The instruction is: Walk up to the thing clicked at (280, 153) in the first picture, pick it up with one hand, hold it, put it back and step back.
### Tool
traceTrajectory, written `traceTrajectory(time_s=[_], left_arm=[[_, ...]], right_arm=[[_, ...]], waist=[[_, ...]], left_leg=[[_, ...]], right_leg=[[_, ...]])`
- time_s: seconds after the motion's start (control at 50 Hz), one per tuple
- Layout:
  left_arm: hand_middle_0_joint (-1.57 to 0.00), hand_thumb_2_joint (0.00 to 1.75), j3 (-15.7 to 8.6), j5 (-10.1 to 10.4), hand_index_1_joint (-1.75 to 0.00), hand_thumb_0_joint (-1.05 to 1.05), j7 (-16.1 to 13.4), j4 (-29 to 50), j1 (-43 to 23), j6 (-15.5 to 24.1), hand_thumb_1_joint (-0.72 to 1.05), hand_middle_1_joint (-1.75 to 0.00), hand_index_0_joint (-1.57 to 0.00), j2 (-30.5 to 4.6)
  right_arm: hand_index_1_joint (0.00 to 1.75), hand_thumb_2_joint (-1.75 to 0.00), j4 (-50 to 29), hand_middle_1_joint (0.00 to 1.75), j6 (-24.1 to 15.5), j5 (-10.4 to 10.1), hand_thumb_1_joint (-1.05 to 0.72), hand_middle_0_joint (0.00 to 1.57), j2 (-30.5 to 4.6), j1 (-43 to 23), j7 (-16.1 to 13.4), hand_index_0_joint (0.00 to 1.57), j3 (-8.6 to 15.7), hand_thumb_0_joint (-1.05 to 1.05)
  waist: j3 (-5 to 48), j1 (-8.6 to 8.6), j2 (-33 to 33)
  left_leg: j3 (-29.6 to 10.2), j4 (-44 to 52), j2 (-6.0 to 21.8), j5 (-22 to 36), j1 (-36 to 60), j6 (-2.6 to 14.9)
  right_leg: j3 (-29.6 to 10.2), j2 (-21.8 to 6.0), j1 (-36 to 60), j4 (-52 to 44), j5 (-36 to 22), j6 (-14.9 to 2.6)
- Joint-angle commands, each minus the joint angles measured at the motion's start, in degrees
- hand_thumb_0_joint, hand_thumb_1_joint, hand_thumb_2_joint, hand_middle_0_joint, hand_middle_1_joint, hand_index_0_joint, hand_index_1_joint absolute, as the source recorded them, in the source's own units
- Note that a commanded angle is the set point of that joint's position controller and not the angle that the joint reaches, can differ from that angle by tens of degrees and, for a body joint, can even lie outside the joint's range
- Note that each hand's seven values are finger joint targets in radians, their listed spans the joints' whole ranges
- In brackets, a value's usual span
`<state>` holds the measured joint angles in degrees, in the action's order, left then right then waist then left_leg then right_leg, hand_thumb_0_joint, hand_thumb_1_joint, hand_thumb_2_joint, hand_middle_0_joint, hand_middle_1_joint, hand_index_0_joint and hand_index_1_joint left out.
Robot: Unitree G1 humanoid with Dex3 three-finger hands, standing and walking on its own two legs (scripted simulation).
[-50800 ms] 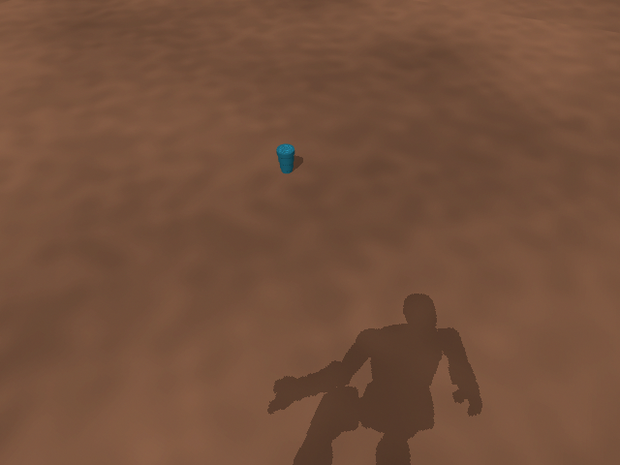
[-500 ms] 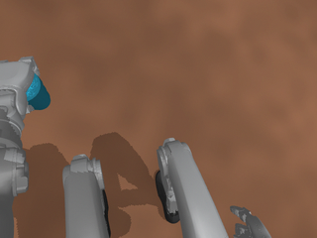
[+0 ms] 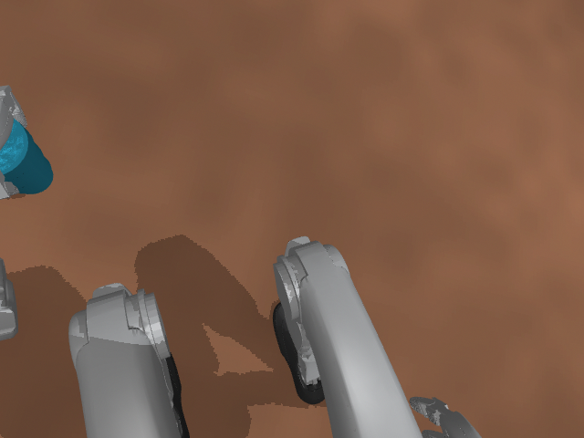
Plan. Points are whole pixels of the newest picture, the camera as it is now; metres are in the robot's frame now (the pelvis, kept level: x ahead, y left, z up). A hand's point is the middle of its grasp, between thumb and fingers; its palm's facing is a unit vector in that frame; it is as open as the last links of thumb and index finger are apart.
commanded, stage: crouch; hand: left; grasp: from above
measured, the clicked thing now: (11, 162) +0.52 +0.28 -0.20
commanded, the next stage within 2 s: lower in 0.16 s
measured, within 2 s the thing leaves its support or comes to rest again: rests again in 0.94 s
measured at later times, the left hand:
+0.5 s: hand (4, 164) +0.51 +0.28 -0.19, palm faces -0.47 -0.07 -0.88, open 11.1 cm
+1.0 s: hand (23, 167) +0.52 +0.28 -0.24, palm faces -0.46 -0.08 -0.88, open 11.1 cm
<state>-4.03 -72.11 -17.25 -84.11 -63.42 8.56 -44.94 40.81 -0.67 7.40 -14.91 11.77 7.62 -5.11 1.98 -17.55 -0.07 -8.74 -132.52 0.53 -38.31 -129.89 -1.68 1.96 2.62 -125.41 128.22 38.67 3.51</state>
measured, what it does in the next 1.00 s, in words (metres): stands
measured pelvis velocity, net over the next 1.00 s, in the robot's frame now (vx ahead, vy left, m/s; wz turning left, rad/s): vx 0.01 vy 0.00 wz -0.07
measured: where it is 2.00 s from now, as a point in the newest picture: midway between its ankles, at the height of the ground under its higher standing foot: (239, 393)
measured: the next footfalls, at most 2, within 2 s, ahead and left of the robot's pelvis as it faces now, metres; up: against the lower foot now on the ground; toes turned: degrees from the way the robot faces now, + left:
none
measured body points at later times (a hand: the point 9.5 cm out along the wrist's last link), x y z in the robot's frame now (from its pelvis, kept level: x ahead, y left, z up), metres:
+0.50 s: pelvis +0.00 +0.00 -0.03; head +0.26 +0.07 +0.33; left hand +0.53 +0.28 -0.14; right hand +0.02 -0.27 -0.12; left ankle +0.08 +0.13 -0.32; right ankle +0.10 -0.13 -0.32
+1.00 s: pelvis +0.01 +0.00 -0.04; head +0.28 +0.08 +0.30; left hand +0.54 +0.28 -0.19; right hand +0.01 -0.26 -0.12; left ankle +0.08 +0.13 -0.32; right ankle +0.10 -0.13 -0.32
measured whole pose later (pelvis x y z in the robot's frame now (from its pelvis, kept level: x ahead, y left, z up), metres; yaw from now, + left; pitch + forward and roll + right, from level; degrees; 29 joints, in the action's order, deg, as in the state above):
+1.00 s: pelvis +0.01 +0.00 -0.04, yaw -4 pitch +33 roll -11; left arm -3.9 -72.3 -21.2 -90.7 -66.8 8.6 -52.5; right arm 38.1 -3.5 9.7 -16.5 9.7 8.5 -12.2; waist -4.5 -21.1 -3.0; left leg -12.5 -141.9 0.1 -39.9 -135.7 -1.8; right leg 4.5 3.9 -129.9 134.9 39.2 4.2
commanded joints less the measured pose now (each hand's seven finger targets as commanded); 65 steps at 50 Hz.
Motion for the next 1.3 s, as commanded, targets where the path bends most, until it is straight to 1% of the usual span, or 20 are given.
traceTrajectory(time_s=[0.0,0.08,0.18,0.24,0.26,0.36,0.4,0.42,0.44,0.54,0.62,0.66,0.7,0.74,0.92,0.94,1.04,1.08,1.16,1.28], left_arm=[[-0.7,1.27,-1.1,0.4,-1.29,0.0,-2.7,8.8,-23.7,-0.3,0.4,-1.33,-0.75,-15.5],[-0.71,1.26,-0.6,0.4,-1.28,0.0,-2.5,8.7,-23.7,-0.4,0.4,-1.32,-0.75,-16.5],[-0.73,1.3,0.0,0.8,-1.31,0.0,-1.8,8.5,-23.8,-0.7,0.44,-1.35,-0.77,-15.5],[-0.75,1.3,0.6,1.1,-1.31,0.0,-1.4,8.8,-23.1,-0.8,0.46,-1.35,-0.79,-15.4],[-0.74,1.29,0.3,1.1,-1.29,0.0,-1.3,10.6,-24.0,-0.7,0.4,-1.32,-0.76,-16.2],[-0.72,1.27,1.1,1.6,-1.29,0.0,-1.2,6.3,-23.0,-0.7,0.39,-1.33,-0.76,-15.0],[-0.71,1.28,0.3,1.2,-1.29,0.0,-1.4,6.9,-23.9,-0.3,0.37,-1.32,-0.74,-17.1],[-0.72,1.25,0.9,1.1,-1.28,0.0,-1.3,5.5,-22.6,-0.3,0.39,-1.32,-0.76,-16.1],[-0.72,1.26,0.5,1.0,-1.28,0.0,-1.4,8.1,-25.2,0.5,0.38,-1.32,-0.75,-17.7],[-0.75,1.26,-0.3,-0.4,-1.29,0.0,-3.1,8.0,-24.4,1.2,0.45,-1.34,-0.79,-18.7],[-0.73,1.27,-1.4,-0.5,-1.3,0.0,-4.8,7.2,-24.1,1.3,0.42,-1.34,-0.77,-20.7],[-0.73,1.26,-1.9,-0.6,-1.3,0.0,-5.5,7.1,-24.7,1.1,0.44,-1.34,-0.78,-20.7],[-0.72,1.29,-1.2,-0.7,-1.27,0.0,-5.8,7.5,-25.3,0.9,0.4,-1.3,-0.75,-20.3],[-0.65,1.23,-0.5,-0.5,-1.26,0.0,-6.1,3.7,-23.0,0.3,0.34,-1.31,-0.7,-19.0],[-0.66,1.23,-1.1,0.4,-1.25,0.0,-6.8,1.7,-22.2,-0.2,0.35,-1.29,-0.7,-21.0],[-0.66,1.2,-0.4,0.4,-1.24,0.0,-6.5,2.0,-22.4,-0.1,0.33,-1.28,-0.7,-20.9],[-0.69,1.25,-1.3,-0.3,-1.24,0.0,-7.3,3.8,-22.5,0.5,0.37,-1.28,-0.73,-23.1],[-0.69,1.21,0.4,0.0,-1.24,0.0,-7.2,0.4,-21.6,0.5,0.37,-1.28,-0.73,-19.8],[-0.65,1.19,-0.2,0.3,-1.22,0.0,-7.3,-0.3,-21.5,1.1,0.32,-1.27,-0.69,-22.1],[-0.64,1.19,1.5,-0.4,-1.23,0.0,-8.0,-3.1,-21.6,1.7,0.32,-1.28,-0.68,-21.6]], right_arm=[[0.3,-0.9,-0.1,0.3,-0.3,0.0,-0.92,0.2,-14.8,12.3,-1.1,0.2,3.6,0.0],[0.3,-0.9,-0.4,0.3,-0.1,-0.3,-0.92,0.2,-15.0,11.7,-1.2,0.2,3.1,0.0],[0.3,-0.9,-0.4,0.3,-0.1,-0.2,-0.92,0.2,-15.5,12.3,-1.1,0.2,2.5,0.0],[0.3,-0.91,-0.5,0.3,0.2,-0.2,-0.92,0.2,-15.5,12.3,-1.1,0.2,2.3,0.0],[0.3,-0.9,-0.6,0.3,0.2,-0.3,-0.92,0.2,-15.6,12.1,-1.1,0.2,2.3,0.0],[0.3,-0.9,-1.0,0.3,0.2,0.1,-0.92,0.2,-15.7,11.8,-0.9,0.2,1.4,0.0],[0.3,-0.9,-0.9,0.3,0.1,0.3,-0.92,0.2,-16.2,12.0,-0.8,0.2,1.1,0.0],[0.3,-0.9,-1.1,0.3,-0.1,0.4,-0.92,0.2,-16.1,11.5,-0.9,0.2,0.9,0.0],[0.3,-0.9,-1.1,0.3,0.0,0.6,-0.92,0.2,-16.1,11.1,-0.8,0.2,0.7,0.0],[0.3,-0.9,-1.4,0.3,-0.4,1.0,-0.92,0.2,-16.8,11.4,-0.6,0.2,0.2,0.0],[0.3,-0.9,-1.8,0.3,-0.6,1.3,-0.92,0.2,-16.9,11.0,-0.4,0.2,-0.1,0.0],[0.3,-0.9,-1.7,0.3,-0.8,1.6,-0.92,0.2,-17.3,11.6,-0.4,0.2,-0.4,0.0],[0.3,-0.9,-1.4,0.3,-1.0,1.7,-0.91,0.2,-17.3,11.2,-0.4,0.2,-0.6,0.0],[0.3,-0.9,-1.6,0.3,-1.3,1.5,-0.91,0.2,-17.6,10.9,-0.3,0.2,-0.6,0.0],[0.3,-0.9,-1.9,0.3,-2.6,2.2,-0.91,0.2,-18.7,11.5,-0.1,0.2,-2.2,0.0],[0.3,-0.9,-1.8,0.3,-2.8,2.2,-0.91,0.2,-18.3,11.3,0.0,0.2,-2.4,0.0],[0.3,-0.9,-2.1,0.3,-3.2,2.6,-0.91,0.2,-19.0,11.3,0.2,0.2,-3.1,0.0],[0.3,-0.9,-1.9,0.3,-3.4,2.7,-0.91,0.2,-18.7,11.5,0.3,0.2,-3.1,0.0],[0.3,-0.9,-2.6,0.3,-3.6,2.9,-0.91,0.2,-20.1,10.9,0.2,0.2,-3.6,0.0],[0.3,-0.9,-2.9,0.3,-3.8,3.2,-0.91,0.2,-20.1,10.0,0.1,0.2,-4.6,0.0]], waist=[[39.7,-0.79,19.7],[40.1,-0.17,19.7],[39.2,-1.42,19.8],[40.3,-1.25,20.2],[41.4,-0.82,20.3],[36.5,-2.69,18.7],[36.3,-2.59,18.3],[35.0,-2.51,18.7],[36.8,-2.46,19.9],[39.0,-2.62,23.8],[39.0,-2.29,23.5],[37.2,-3.01,23.6],[38.9,-3.28,24.3],[36.1,-3.61,22.9],[33.4,-4.87,21.4],[33.4,-5.01,22.2],[36.1,-5.29,23.6],[32.1,-6.85,21.2],[29.9,-6.49,21.4],[29.0,-7.22,21.4]], left_leg=[[6.0,13.2,0.1,7.3,29.2,2.85],[6.0,12.1,0.0,8.1,28.5,2.88],[5.4,11.5,0.1,9.3,27.7,2.79],[5.6,10.2,0.2,11.0,28.3,2.85],[5.5,10.1,0.2,11.4,28.3,2.84],[4.9,9.1,0.3,10.3,25.3,2.97],[5.1,8.1,0.2,9.9,24.3,3.12],[5.1,7.8,0.2,9.8,24.3,2.99],[5.1,7.5,0.3,9.3,24.0,3.02],[4.5,6.8,0.5,12.5,28.7,2.31],[4.7,5.9,0.4,11.2,25.9,2.66],[4.8,6.1,0.3,10.5,25.3,2.56],[4.5,5.6,0.5,10.9,26.4,2.62],[4.1,5.6,0.5,10.5,25.3,2.6],[3.6,4.2,0.7,11.7,23.3,2.76],[3.5,3.8,0.9,11.5,23.3,2.77],[3.0,3.4,1.1,14.0,25.3,2.53],[2.7,3.2,1.3,12.5,23.2,2.76],[2.3,4.0,1.1,10.4,22.2,2.54],[1.5,4.1,1.4,8.9,22.3,2.64]], right_leg=[[6.8,0.9,18.7,-12.4,-11.0,-5.36],[7.0,1.2,18.8,-11.4,-11.9,-5.48],[7.8,1.1,18.1,-10.3,-13.0,-5.28],[7.6,1.4,19.4,-9.9,-14.8,-5.17],[7.6,1.5,19.7,-9.7,-15.1,-5.18],[8.3,1.5,17.6,-8.7,-14.2,-5.08],[8.2,1.5,18.0,-8.8,-14.0,-5.04],[8.2,1.5,17.1,-8.5,-13.7,-5.13],[8.1,1.8,17.8,-8.1,-13.5,-5.04],[9.0,1.7,16.7,-6.2,-15.9,-5.18],[8.9,1.9,17.8,-6.0,-15.5,-5.01],[9.3,1.7,16.8,-6.2,-14.6,-5.06],[9.5,2.0,16.7,-5.7,-15.4,-4.93],[9.9,2.0,15.0,-5.3,-14.8,-5.08],[10.3,2.1,17.5,-5.8,-16.1,-4.92],[10.2,2.4,17.9,-5.5,-16.0,-4.92],[10.5,2.5,20.2,-5.1,-18.2,-4.69],[10.9,2.8,18.3,-5.4,-17.2,-4.65],[11.6,2.6,16.9,-5.7,-14.5,-5.08],[11.9,3.1,16.5,-5.4,-14.0,-4.77]])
